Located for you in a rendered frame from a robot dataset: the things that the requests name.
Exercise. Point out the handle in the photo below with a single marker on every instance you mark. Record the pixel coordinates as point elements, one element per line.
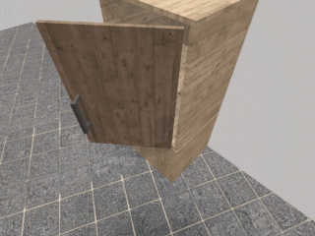
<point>78,113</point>

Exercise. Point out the cupboard door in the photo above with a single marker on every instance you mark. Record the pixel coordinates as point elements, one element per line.
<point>127,77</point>

